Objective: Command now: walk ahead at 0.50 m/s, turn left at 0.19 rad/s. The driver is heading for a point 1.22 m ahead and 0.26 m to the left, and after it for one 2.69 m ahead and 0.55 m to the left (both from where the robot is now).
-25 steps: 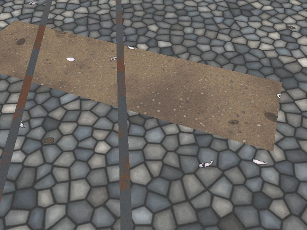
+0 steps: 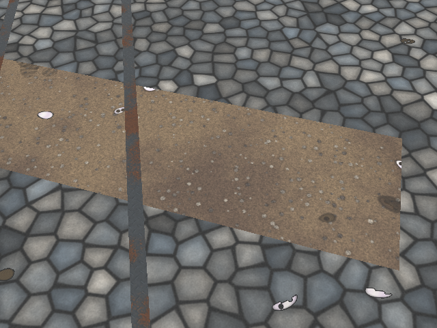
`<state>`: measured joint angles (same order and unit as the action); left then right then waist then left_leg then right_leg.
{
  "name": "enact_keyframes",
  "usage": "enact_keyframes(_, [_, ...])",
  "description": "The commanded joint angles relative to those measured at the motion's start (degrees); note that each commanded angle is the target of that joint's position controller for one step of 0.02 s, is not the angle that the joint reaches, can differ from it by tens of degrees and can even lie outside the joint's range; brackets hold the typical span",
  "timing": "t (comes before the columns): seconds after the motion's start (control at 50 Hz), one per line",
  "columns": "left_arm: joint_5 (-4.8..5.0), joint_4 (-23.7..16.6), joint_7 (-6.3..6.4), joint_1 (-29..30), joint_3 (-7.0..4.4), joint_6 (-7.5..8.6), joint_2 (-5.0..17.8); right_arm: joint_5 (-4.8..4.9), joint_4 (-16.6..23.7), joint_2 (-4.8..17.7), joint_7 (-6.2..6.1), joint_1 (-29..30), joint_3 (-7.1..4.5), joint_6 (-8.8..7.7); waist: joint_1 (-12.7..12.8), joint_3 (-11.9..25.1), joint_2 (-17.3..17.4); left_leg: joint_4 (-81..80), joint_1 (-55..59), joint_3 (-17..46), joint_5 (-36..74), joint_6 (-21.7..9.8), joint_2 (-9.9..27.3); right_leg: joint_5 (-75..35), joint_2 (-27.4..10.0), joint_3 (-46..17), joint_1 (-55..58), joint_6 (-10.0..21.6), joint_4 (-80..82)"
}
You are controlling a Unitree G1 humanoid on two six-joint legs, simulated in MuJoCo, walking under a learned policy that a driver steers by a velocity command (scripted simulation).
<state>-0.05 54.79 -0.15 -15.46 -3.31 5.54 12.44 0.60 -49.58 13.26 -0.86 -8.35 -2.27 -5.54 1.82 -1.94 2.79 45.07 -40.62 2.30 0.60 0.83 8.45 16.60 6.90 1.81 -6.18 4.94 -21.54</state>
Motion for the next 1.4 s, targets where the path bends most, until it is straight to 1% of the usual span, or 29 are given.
enact_keyframes(0.02, [0.55, -1.49, 0.8, -1.7, -1.99, 0.52, 9.3, 0.78, 3.85, 3.81, 1.12, 3.62, -0.66, -0.36, 1.34, -0.45, -5.02, -6.8, 6.35, -1.28, 6.7, -2.32, -2.11, -25.84, -17.65, -4.31, -1.69, 7.37, 9.47])
enact_keyframes(0.1, [0.41, -0.58, 1.12, -2.8, -2.2, -1.29, 9.83, 0.7, 6.56, 4.11, 3.03, 6.71, -1.05, -0.44, 0.97, -2.14, -4.94, -9.4, 1.28, -2.62, -2.29, -5.98, -4.79, -33.72, -20.66, -2.0, 9.77, 5.03, 5.24])
enact_keyframes(0.16, [0.47, -2.73, 1.57, 2.2, -2.35, -2.5, 11.54, 0.4, 4.04, 8.55, 3.5, -7.85, -3.61, 0.32, -7.82, 6.98, -5.71, -10.63, 22.98, -7.72, -6.61, -9.48, -11.15, -55.74, -17.61, 3.21, 6.51, 1.73, -15.17])
enact_keyframes(0.18, [-0.17, -4.11, 1.85, 1.87, -1.82, -2.36, 10.76, 0.38, 2.66, 13.44, 2.96, -16.85, -5.43, 0.78, -11.03, 12.03, 0.92, -13.38, 38.28, 4.46, -4.93, -12.74, -4.9, -41.77, -14.34, 5.53, -5.08, -0.9, -33.1])
enact_keyframes(0.2, [-1.27, -5.19, 0.32, -5.28, 0.73, -0.68, 2.53, 0.7, 2.64, 17.71, 3.27, -18.7, -6.1, 0.52, -5.69, 18.58, 15.54, -20.95, 57.88, 37.03, -16.07, -23.96, 8.65, 9.27, -1.78, 1.01, -28.98, -4.35, -53.9])
enact_keyframes(0.22, [0.33, -5.33, -0.57, -1.15, -0.18, 1.41, 7.81, 0.43, 2.85, 12.53, 3.22, -19.91, -4.68, 0.34, -8.48, 20.87, 9.98, -28.18, 62.38, 45.58, -25.56, -22.7, 9.2, 14.5, -2.95, -8.94, -36.93, -2.49, -58.04])
enact_keyframes(0.24, [2.26, -7.22, -0.98, 4.42, -0.79, 2.68, 10.16, -0.04, 3.72, 10.77, 2.76, -16.08, -4.23, 0.14, -8.38, 12.17, 7.22, -29.0, 56.44, 38.22, -23.77, -19.69, 8.13, 9.81, -5.74, -8.8, -41.48, -1.28, -56.44])
enact_keyframes(0.28, [0.56, -7.84, -0.14, 7.88, -1.05, 3.07, 9.55, -0.48, 6.27, 8.94, 2.61, -8.25, -3.61, 0.01, -4.27, 5.38, -3.57, -29.71, 40.29, 27.49, -10.54, -17.59, 4.62, 3.17, -9.99, -7.88, -35.67, -1.37, -46.6])
enact_keyframes(0.34, [-0.64, -7.69, 0.53, 5.63, -1.52, 1.07, 8.69, -0.27, 7.97, 8.69, 2.13, -6.04, -3.37, 0.04, -0.83, 5.32, -1.15, -32.12, 31.7, 19.9, 0.68, -16.92, 1.21, 0.55, -11.65, -7.06, -27.73, -3.53, -38.05])
enact_keyframes(0.46, [-0.54, -12.05, 0.8, 16.33, -0.91, 0.55, 6.12, 0.65, 6.97, 10.68, 0.01, -11.6, -4.01, 0.83, -4.08, 2.32, 1.24, -32.4, 27.36, 13.89, -0.95, -13.76, -3.07, -17.61, -8.55, -5.6, -27.27, -7.49, -16.23])
enact_keyframes(0.6, [0.17, -15.46, -0.83, 22.1, -0.58, 2.52, 7.46, 0.53, 4.43, 9.25, -0.22, -15.93, -3.55, 1.48, -6.85, 0.95, 3.36, -27.32, 35.67, 17.82, -1.18, -12.15, 0.37, -19.45, -7.35, -4.95, -24.79, -5.21, -4.91])
enact_keyframes(0.66, [-1.77, -13.54, -0.84, 13.6, -1.5, 4.02, 9.88, 0.04, 5.23, 8.69, -0.95, -13.35, -3.19, 2.49, -2.12, 5.29, 4.75, -14.09, 40.08, 15.8, 23.67, -7.85, -3.4, -25.01, -5.6, -2.63, -13.93, -1.15, 1.33])
enact_keyframes(0.68, [-2.94, -12.24, -0.79, 5.6, -2.17, 4.43, 12.99, -0.81, 7.15, 7.69, -0.91, -11.3, -2.55, 2.25, 1.19, 12.98, 2.56, -3.32, 33.24, 13.81, 20.48, -5.08, -6.22, -45.67, -12.34, -7.45, 1.7, 2.39, -3.79])
enact_keyframes(0.7, [-3.88, -10.88, -0.57, -1.98, -2.75, 3.7, 15.99, -0.55, 7.01, 4.98, -0.8, -18.17, -1.53, 1.7, 1.4, 22.56, -9.89, 18.06, 15.84, 9.91, -8.33, -0.3, -13.55, -73.77, -26.9, -21.84, 24.05, 13.24, -9.72])
enact_keyframes(0.72, [-1.79, -9.32, -1.14, -5.16, -1.79, 2.58, 11.84, -0.17, 6.16, 6.26, -0.26, -23.4, -1.29, 1.43, 1.05, 30.53, -17.46, 28.17, 8.86, 10.67, -42.38, 1.69, -15.69, -79.88, -34.5, -32.02, 30.26, 18.37, -9.46])
enact_keyframes(0.74, [-0.22, -10.33, -1.3, -1.85, -1.27, 1.67, 10.18, 0.75, 5.98, 11.08, -0.12, -19.96, -2.48, 2.08, 1.62, 24.91, -11.25, 32.44, 5.49, 12.46, -41.04, 2.4, -12.47, -71.48, -32.32, -28.59, 24.15, 15.99, -8.29])
enact_keyframes(0.76, [0.01, -11.59, -1.01, 2.98, -0.81, 0.82, 9.01, 0.67, 7.09, 11.69, -0.42, -14.52, -2.66, 3.04, 1.17, 18.22, -7.31, 32.1, 3.87, 9.78, -38.36, 2.95, -10.73, -65.08, -29.0, -22.89, 16.8, 13.03, -6.66])
enact_keyframes(0.82, [-1.02, -11.07, -0.83, 10.53, 0.54, -0.93, 7.44, -0.3, 7.01, 7.75, -1.49, -13.09, -2.3, 6.46, -3.68, 8.41, -6.28, 20.95, 13.6, 5.05, -30.88, 3.68, -7.58, -52.81, -21.4, -13.4, -5.79, 9.71, 0.53])
enact_keyframes(0.88, [-1.14, -9.82, -0.38, 12.21, -0.35, -2.38, 10.31, -0.47, 7.35, 5.83, -2.06, -13.93, -1.75, 7.13, -4.81, 9.78, -10.64, 11.75, 19.08, 1.26, -24.56, 4.77, -8.35, -57.75, -19.16, -8.46, -8.59, 9.82, 1.83])
enact_keyframes(1.0, [-0.42, -7.41, 1.6, 11.0, -0.91, -5.37, 12.12, -0.73, 8.32, 7.47, -2.98, -8.35, -1.94, 8.57, -2.46, 9.18, -10.27, 6.62, 19.03, 1.06, -22.01, 3.88, -7.5, -41.95, -21.73, -11.08, -6.51, 10.36, 2.65])
enact_keyframes(1.06, [0.07, -6.32, 1.45, 10.54, -0.14, -5.81, 9.73, -0.21, 7.15, 6.14, -2.15, -8.62, -1.7, 8.09, -2.0, 8.9, -11.03, -5.58, 26.35, -0.01, -20.09, 1.97, -6.04, -1.02, -19.64, -12.03, -10.32, 7.56, 6.47])
enact_keyframes(1.12, [0.45, -5.03, 0.85, 7.75, 0.61, -5.53, 8.3, -0.89, 5.74, 6.86, -1.14, -10.45, -2.05, 7.05, -3.22, 4.38, -8.66, -20.63, 36.57, -1.73, -20.26, -2.08, -7.1, 19.13, -13.97, -10.17, -19.21, 0.4, 3.09])
enact_keyframes(1.14, [-0.19, -6.06, 0.46, 8.55, 1.19, -5.06, 6.07, -1.41, 5.92, 10.08, -1.38, -13.19, -2.55, 6.83, -3.38, 4.64, 1.0, -25.49, 38.92, 10.89, -26.9, -5.82, 2.8, 17.69, -9.63, -5.47, -24.37, -2.76, -10.41])
enact_keyframes(1.16, [0.63, -8.46, 0.42, 11.44, 0.6, -3.93, 6.53, -1.5, 4.95, 17.11, -0.73, -15.21, -4.38, 6.43, -4.52, 0.19, 14.38, -35.06, 33.0, 25.86, -40.18, -13.65, 11.77, 15.65, -3.16, 1.64, -32.98, -4.14, -20.51])
enact_keyframes(1.18, [1.37, -9.63, 0.65, 15.78, -1.0, -3.12, 11.79, -2.29, 5.04, 16.12, -0.53, -14.07, -4.34, 4.81, -5.72, -4.96, 10.23, -39.65, 28.74, 31.23, -44.84, -16.37, 12.88, 12.19, -6.67, -3.42, -34.95, -3.65, -28.76])
enact_keyframes(1.2, [1.99, -8.98, 0.56, 13.65, -1.75, -2.87, 12.55, -2.04, 5.13, 13.35, -0.74, -11.31, -3.61, 3.36, -3.29, -5.57, 9.12, -39.43, 29.54, 27.76, -41.71, -14.43, 11.16, 7.64, -8.11, -4.81, -36.22, -2.96, -31.74])
enact_keyframes(1.24, [1.01, -6.63, 0.39, 10.33, -2.04, -2.71, 11.14, -0.39, 5.07, 10.24, -0.86, -9.52, -2.92, 1.8, -2.31, -3.82, 7.7, -38.93, 34.27, 20.55, -33.06, -11.27, 7.68, 1.42, -9.67, -4.78, -37.58, -3.26, -32.61])
enact_keyframes(1.3, [0.8, -6.65, -0.5, 12.71, -1.41, -1.59, 7.32, -0.23, 3.16, 8.55, -1.0, -13.37, -2.64, 1.07, -3.57, -1.51, 4.47, -38.55, 37.47, 12.69, -20.91, -10.22, 4.85, -6.44, -9.95, -2.43, -35.5, -4.19, -27.45])
enact_keyframes(1.4, [1.2, -8.21, -1.39, 17.4, -0.24, -0.99, 5.96, 0.15, 1.48, 11.56, -0.78, -16.11, -3.86, 1.29, -6.07, -1.4, 5.85, -37.58, 34.08, 7.88, -17.11, -11.13, 4.41, -7.98, -8.57, 0.38, -25.23, -5.33, -13.34])
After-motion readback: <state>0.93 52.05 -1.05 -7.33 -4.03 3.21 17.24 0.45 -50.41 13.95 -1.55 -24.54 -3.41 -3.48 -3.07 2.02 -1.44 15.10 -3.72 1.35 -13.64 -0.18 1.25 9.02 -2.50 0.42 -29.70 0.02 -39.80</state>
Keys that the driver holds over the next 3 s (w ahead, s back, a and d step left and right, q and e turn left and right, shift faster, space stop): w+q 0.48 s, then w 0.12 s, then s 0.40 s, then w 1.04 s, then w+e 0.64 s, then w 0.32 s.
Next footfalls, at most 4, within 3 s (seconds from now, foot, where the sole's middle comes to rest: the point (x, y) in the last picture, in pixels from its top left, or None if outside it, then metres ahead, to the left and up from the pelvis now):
0.16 left None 0.29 0.14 -0.77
0.68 right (229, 281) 0.62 0.02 -0.77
1.14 left None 0.46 0.22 -0.77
1.54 right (224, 248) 0.73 0.04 -0.77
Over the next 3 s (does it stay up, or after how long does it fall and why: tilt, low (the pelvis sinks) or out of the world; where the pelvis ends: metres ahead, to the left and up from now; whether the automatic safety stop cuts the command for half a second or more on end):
stays up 1.35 0.29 0.01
